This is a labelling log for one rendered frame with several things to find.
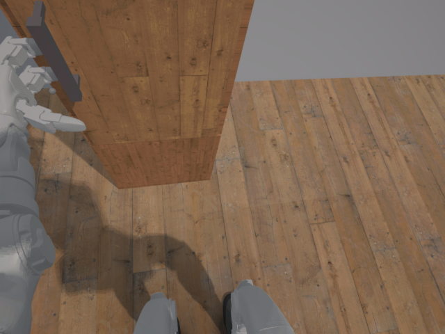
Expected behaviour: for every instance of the robot left thigh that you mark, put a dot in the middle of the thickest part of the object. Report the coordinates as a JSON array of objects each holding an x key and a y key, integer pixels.
[{"x": 159, "y": 316}]

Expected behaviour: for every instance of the left robot hand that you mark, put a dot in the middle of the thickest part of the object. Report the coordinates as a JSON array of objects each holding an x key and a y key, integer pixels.
[{"x": 13, "y": 88}]

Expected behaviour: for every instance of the left robot upper arm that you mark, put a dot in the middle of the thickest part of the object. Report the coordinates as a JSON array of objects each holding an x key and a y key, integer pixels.
[{"x": 25, "y": 252}]

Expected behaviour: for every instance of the left robot forearm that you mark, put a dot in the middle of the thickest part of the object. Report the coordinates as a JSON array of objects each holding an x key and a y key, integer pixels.
[{"x": 17, "y": 176}]

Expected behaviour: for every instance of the right robot shin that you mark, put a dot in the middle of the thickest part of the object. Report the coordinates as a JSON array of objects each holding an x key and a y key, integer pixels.
[{"x": 235, "y": 328}]

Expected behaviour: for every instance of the handle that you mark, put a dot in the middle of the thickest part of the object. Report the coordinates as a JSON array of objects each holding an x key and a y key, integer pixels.
[{"x": 47, "y": 45}]

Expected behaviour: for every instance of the cupboard door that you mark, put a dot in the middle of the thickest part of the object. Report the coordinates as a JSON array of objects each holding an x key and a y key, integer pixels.
[{"x": 150, "y": 70}]

